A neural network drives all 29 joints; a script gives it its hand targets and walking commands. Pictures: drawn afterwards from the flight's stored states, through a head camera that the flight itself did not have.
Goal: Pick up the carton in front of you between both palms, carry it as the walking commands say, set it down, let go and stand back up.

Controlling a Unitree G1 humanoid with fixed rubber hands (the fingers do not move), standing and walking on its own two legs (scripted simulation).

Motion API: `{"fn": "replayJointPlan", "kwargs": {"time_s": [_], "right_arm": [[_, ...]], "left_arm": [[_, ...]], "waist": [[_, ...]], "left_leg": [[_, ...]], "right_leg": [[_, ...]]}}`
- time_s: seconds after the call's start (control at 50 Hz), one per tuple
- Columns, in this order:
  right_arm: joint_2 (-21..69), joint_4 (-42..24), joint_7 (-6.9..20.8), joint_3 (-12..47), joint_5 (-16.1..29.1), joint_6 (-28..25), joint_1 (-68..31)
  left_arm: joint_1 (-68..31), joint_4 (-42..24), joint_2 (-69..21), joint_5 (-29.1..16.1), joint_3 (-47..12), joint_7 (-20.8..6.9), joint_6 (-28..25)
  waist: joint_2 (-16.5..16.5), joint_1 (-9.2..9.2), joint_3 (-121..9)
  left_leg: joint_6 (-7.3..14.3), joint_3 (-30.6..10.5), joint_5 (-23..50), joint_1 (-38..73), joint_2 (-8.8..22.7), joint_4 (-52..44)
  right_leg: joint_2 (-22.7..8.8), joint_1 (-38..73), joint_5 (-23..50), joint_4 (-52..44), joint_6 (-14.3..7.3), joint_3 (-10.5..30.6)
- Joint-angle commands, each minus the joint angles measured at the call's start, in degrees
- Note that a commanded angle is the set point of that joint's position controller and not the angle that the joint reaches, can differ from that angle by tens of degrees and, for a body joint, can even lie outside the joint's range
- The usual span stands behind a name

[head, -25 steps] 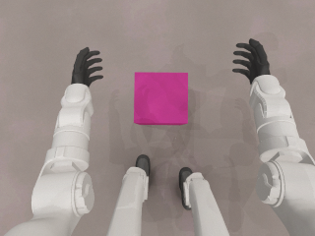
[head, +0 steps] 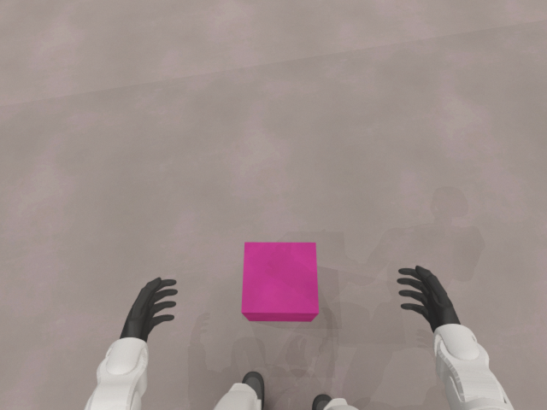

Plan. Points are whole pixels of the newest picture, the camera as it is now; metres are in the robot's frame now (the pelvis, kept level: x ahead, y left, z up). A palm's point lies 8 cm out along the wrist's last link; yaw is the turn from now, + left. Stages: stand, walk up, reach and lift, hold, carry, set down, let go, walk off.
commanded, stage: let go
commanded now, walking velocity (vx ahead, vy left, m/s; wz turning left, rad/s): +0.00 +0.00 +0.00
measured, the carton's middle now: (280, 284) +0.42 +0.02 -0.63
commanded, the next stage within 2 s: stand in 0.64 s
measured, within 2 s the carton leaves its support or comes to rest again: neither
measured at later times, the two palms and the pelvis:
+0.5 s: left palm (120, 381) +0.18 +0.22 -0.04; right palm (489, 388) +0.18 -0.24 -0.04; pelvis +0.01 -0.01 +0.02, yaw -1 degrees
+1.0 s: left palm (81, 396) +0.16 +0.29 -0.07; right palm (528, 407) +0.15 -0.29 -0.06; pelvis +0.03 +0.00 +0.02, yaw -1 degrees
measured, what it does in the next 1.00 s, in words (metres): stands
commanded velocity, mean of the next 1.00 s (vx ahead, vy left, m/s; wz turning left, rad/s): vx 0.00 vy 0.00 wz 0.00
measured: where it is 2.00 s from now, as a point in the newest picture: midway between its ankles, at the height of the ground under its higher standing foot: outside the picture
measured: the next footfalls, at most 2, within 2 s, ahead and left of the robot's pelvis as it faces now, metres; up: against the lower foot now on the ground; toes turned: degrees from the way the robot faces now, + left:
none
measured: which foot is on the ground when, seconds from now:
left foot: down 0.00-1.00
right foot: down 0.00-1.00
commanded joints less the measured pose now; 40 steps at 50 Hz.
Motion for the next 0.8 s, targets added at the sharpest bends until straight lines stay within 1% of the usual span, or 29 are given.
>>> {"fn": "replayJointPlan", "kwargs": {"time_s": [0.0, 0.04, 0.08, 0.1, 0.12, 0.14, 0.16, 0.18, 0.2, 0.24, 0.26, 0.3, 0.32, 0.34, 0.38, 0.4, 0.42, 0.44, 0.46, 0.48, 0.52, 0.54, 0.56, 0.62, 0.64, 0.66, 0.72, 0.74, 0.78], "right_arm": [[-6.05, -4.36, -0.07, 0.16, 0.46, -1.11, 7.71], [-4.54, -9.48, 0.23, 1.05, 1.13, -1.99, 8.13], [-5.32, -8.69, 0.17, 1.0, 0.29, -0.8, 11.12], [-4.77, -8.04, -0.03, 0.37, 0.51, -0.43, 13.56], [-5.29, -10.22, 0.28, 2.26, 1.65, -0.59, 15.58], [-6.18, -11.21, 0.35, 1.28, 1.87, -0.54, 17.1], [-4.23, -11.7, 0.89, 4.03, 2.67, -0.71, 15.25], [-4.68, -13.18, 1.13, 3.5, 1.83, 0.12, 15.99], [-5.46, -11.52, 1.02, 3.49, 1.17, 1.44, 17.15], [-4.52, -13.55, 0.79, 3.93, 2.6, 1.96, 17.65], [-7.97, -12.63, 1.21, 2.74, 0.9, 2.51, 14.89], [-5.3, -12.42, 1.7, 4.85, 2.13, 4.41, 14.39], [-6.45, -12.53, 1.91, 3.05, 1.27, 5.59, 14.41], [-5.13, -10.96, 1.87, 4.2, 1.42, 5.8, 15.85], [-6.57, -12.5, 1.43, 2.64, 0.2, 6.59, 16.45], [-5.12, -12.34, 1.87, 2.67, -0.09, 6.6, 14.73], [-8.09, -12.53, 1.54, 2.35, 0.15, 6.89, 16.39], [-7.48, -13.25, 1.44, 2.82, 0.14, 6.75, 16.97], [-4.92, -13.63, 1.23, 3.76, 1.2, 6.69, 17.67], [-4.5, -12.14, 1.39, 4.41, 0.93, 6.69, 18.32], [-4.29, -11.03, 1.52, 6.37, 1.2, 6.83, 18.99], [-8.06, -14.46, 1.31, 1.16, 0.28, 6.15, 15.84], [-6.87, -11.43, 1.59, 1.49, 0.22, 6.16, 18.3], [-3.6, -11.05, 0.44, 4.61, 2.74, 6.12, 21.33], [-4.45, -9.85, -0.05, 2.87, 2.47, 5.07, 21.95], [-14.78, -4.15, -1.79, 3.21, -2.02, 4.67, 14.49], [-12.47, -0.51, -2.94, 2.99, -1.7, 2.9, 15.75], [-11.64, 0.62, -3.24, 3.49, -1.57, 2.15, 15.03], [-14.33, 2.11, -3.28, 3.28, -1.16, 1.99, 13.91]], "left_arm": [[7.52, -5.74, 3.65, -1.07, 1.42, 0.23, -1.83], [8.74, -5.91, 4.83, -2.5, -2.59, -1.08, -2.05], [11.63, -9.0, 6.45, 0.33, 0.33, -1.19, -1.86], [10.8, -9.42, 5.25, -0.17, -1.02, -1.61, -1.68], [14.62, -8.35, 6.88, 0.43, -0.34, -1.2, -1.11], [14.48, -9.05, 8.36, 0.56, -0.63, -1.54, -0.32], [12.36, -10.97, 7.97, 0.54, -0.52, -1.8, -0.04], [11.99, -9.09, 7.23, -0.18, -0.92, -1.79, 1.06], [16.53, -7.14, 5.6, -1.27, -3.08, -2.03, 1.74], [11.5, -11.73, 6.92, 0.69, -1.86, -2.87, 2.22], [15.22, -8.14, 9.74, 0.1, 0.26, -2.53, 2.62], [14.18, -8.55, 5.64, 0.83, -1.39, -2.44, 4.17], [14.31, -10.79, 7.3, 0.02, -0.74, -2.5, 4.67], [12.94, -7.69, 7.62, 0.89, -1.89, -2.57, 5.84], [13.59, -9.8, 7.15, -0.27, -1.29, -2.94, 6.5], [14.08, -11.63, 7.63, 0.61, -1.4, -2.95, 6.65], [14.32, -9.01, 5.65, 0.89, -2.41, -2.76, 6.16], [16.48, -7.98, 9.53, 2.24, 2.05, -2.58, 6.35], [16.35, -8.91, 8.06, 0.88, -0.61, -2.5, 5.95], [14.88, -8.54, 6.88, 0.64, -2.28, -2.68, 6.07], [14.4, -9.56, 6.57, 0.14, -3.04, -1.88, 5.97], [14.8, -10.64, 7.92, 1.37, 1.22, -1.95, 6.45], [13.23, -11.12, 9.45, 2.49, 0.88, -1.93, 6.36], [15.87, -11.12, 7.83, -0.03, -2.6, -0.81, 10.05], [18.47, -11.43, 9.96, 0.67, -1.99, -0.02, 10.26], [13.96, -4.3, 12.9, 0.58, -1.54, 2.07, 7.28], [12.73, -1.47, 13.03, 1.67, -1.23, 2.81, 3.88], [11.26, -0.3, 13.64, 1.85, -0.63, 2.68, 3.31], [12.09, 0.67, 13.24, 2.02, -1.02, 2.31, 2.37]], "waist": [[-1.02, 0.59, -22.75], [-4.16, -2.24, -15.89], [-0.56, 1.39, -12.15], [-1.56, -2.39, -12.59], [-1.35, 0.37, -9.42], [-1.14, -1.67, -7.54], [-0.57, 0.66, -3.29], [-2.58, -1.36, -2.94], [-5.66, -0.31, 1.47], [-1.82, -2.58, 4.08], [-2.26, 1.17, 0.56], [-0.55, 0.46, 8.61], [-3.37, 0.1, 6.76], [-0.45, -0.26, 7.17], [-4.34, -2.01, 9.39], [-2.19, 0.35, 6.57], [0.57, -1.24, 7.19], [-0.2, 0.76, 3.18], [-2.25, 0.47, 4.31], [-1.94, -1.53, 3.01], [-0.42, -0.01, 5.31], [-3.8, 0.47, 3.23], [1.32, -1.29, 1.33], [2.1, -0.84, 1.21], [-1.2, -0.73, 3.37], [-5.44, 0.18, 2.53], [-2.35, -1.81, 2.27], [1.64, -2.1, 1.65], [-1.71, -0.49, -1.12]], "left_leg": [[-1.03, -1.08, 28.84, 38.4, -0.09, -0.65], [-0.82, 0.49, 17.93, 35.6, -1.14, -5.98], [-1.6, 2.68, 14.16, 34.99, -2.0, -7.84], [-0.81, 0.13, 14.41, 39.34, -0.98, -9.1], [-1.02, 0.62, 16.95, 40.75, -1.12, -9.75], [-1.98, 2.0, 15.9, 43.36, -1.8, -8.72], [-1.57, 2.41, 12.96, 42.82, -2.34, -9.73], [-1.58, 1.92, 11.17, 46.42, -1.43, -11.22], [-1.69, 2.4, 9.44, 46.1, -1.22, -11.14], [-1.44, 2.2, 10.95, 50.77, -1.86, -11.31], [-1.41, 2.06, 9.83, 49.09, -0.84, -12.76], [-1.97, 3.37, 7.65, 49.46, -1.28, -12.38], [-0.95, 1.26, 6.97, 49.7, -0.05, -13.65], [-1.94, 3.23, 5.51, 48.37, -1.46, -11.66], [-1.6, 1.76, 8.39, 52.52, -0.68, -11.84], [-1.41, 2.15, 11.22, 52.67, -1.43, -11.79], [-1.09, 1.78, 10.98, 50.55, -0.2, -12.56], [-1.35, 2.0, 14.56, 50.97, -1.02, -11.67], [-1.46, 3.0, 15.44, 49.8, -1.96, -11.58], [-1.8, 1.93, 15.46, 52.28, -1.3, -11.68], [-1.47, 1.51, 14.39, 50.99, -1.07, -11.23], [-1.45, 1.98, 14.41, 53.69, -1.45, -9.58], [-2.26, 1.97, 17.26, 53.29, -1.17, -10.23], [-1.28, 1.63, 16.36, 49.05, -2.15, -9.77], [-1.42, 0.56, 19.57, 48.76, -1.41, -9.72], [-2.43, 0.25, 18.99, 40.44, 3.66, -6.67], [-1.21, -1.62, 7.68, 39.2, 3.53, -8.01], [-0.89, -2.16, 5.09, 36.84, 4.41, -9.32], [-1.24, -1.95, 9.65, 36.16, 4.18, -9.25]], "right_leg": [[0.16, 8.27, 22.06, -6.93, 1.09, -0.67], [0.15, 15.06, 22.27, -8.95, 1.63, -1.13], [-0.43, 21.29, 17.72, -11.74, 1.78, -0.73], [-0.28, 20.75, 19.21, -12.14, 1.98, -0.28], [-0.58, 19.89, 21.29, -13.0, 1.96, -0.49], [-0.49, 19.34, 18.16, -14.57, 1.8, -0.03], [-1.75, 18.67, 13.3, -16.66, 1.05, 0.05], [-1.86, 17.93, 11.63, -18.05, 0.73, -0.81], [-1.71, 16.91, 8.88, -18.93, 0.28, -0.49], [-3.43, 14.76, 9.79, -20.19, -0.03, -0.22], [-1.39, 21.09, 9.26, -19.21, 0.69, -0.33], [-2.66, 16.66, 3.3, -21.56, -0.63, 0.21], [-0.48, 18.78, 3.56, -18.91, 0.37, -1.59], [-2.26, 20.75, 2.48, -19.9, -0.85, 0.09], [-2.19, 17.25, 5.71, -19.5, -0.17, -0.87], [-0.7, 20.47, 7.94, -18.01, -0.27, -1.08], [-0.09, 22.24, 10.14, -17.04, 0.22, -0.99], [-1.12, 26.06, 15.37, -17.32, 0.45, -0.35], [-0.44, 26.99, 17.57, -16.49, 0.86, -0.23], [-1.07, 24.97, 16.05, -17.54, 0.12, -0.04], [0.32, 25.93, 13.57, -16.07, 0.27, -0.54], [-1.48, 24.53, 12.16, -17.44, -0.06, 0.49], [-0.62, 27.54, 17.26, -16.04, 0.52, -0.16], [0.03, 29.57, 25.05, -12.89, 1.24, -0.08], [0.62, 28.54, 26.06, -12.27, 1.19, -0.54], [-2.83, 26.86, 19.75, -12.75, 2.74, -0.3], [-3.91, 25.35, 10.8, -14.66, 0.76, 3.48], [-4.5, 26.7, 6.68, -13.62, 0.2, 3.75], [-3.51, 28.49, 9.76, -13.35, 0.42, 2.42]]}}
